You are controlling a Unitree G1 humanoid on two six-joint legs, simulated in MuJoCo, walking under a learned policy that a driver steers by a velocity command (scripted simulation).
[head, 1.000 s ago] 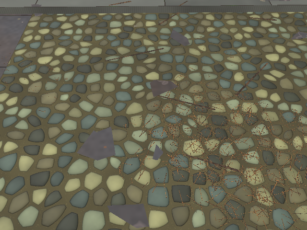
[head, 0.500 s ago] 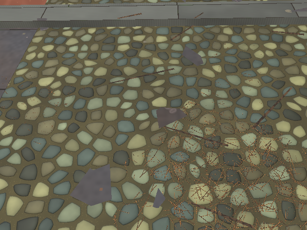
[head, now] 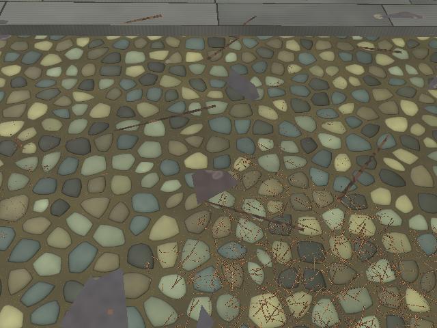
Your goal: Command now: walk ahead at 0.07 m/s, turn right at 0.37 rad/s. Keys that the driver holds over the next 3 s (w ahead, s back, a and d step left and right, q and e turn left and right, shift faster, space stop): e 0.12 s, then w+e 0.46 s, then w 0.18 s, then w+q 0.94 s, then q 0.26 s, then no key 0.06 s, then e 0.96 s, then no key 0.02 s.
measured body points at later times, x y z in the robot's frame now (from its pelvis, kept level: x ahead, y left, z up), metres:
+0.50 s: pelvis +0.06 -0.06 +0.02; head +0.06 -0.11 +0.47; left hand +0.10 +0.21 -0.09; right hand +0.18 -0.37 -0.09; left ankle +0.24 +0.10 -0.66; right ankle -0.02 -0.12 -0.73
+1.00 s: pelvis +0.33 -0.08 +0.01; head +0.36 -0.09 +0.46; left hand +0.56 +0.12 -0.09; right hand +0.25 -0.34 -0.12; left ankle +0.34 +0.02 -0.73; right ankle +0.31 -0.24 -0.67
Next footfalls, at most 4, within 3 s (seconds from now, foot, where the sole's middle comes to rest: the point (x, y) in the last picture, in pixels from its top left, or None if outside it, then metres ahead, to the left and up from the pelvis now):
0.24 right None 0.02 -0.13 -0.77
0.76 left None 0.38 0.00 -0.77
1.22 right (322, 293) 0.57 -0.32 -0.77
1.72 left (238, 212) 0.86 -0.06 -0.77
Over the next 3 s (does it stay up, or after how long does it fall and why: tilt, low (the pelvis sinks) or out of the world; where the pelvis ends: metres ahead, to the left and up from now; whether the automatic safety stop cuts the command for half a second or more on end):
stays up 0.90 -0.13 0.00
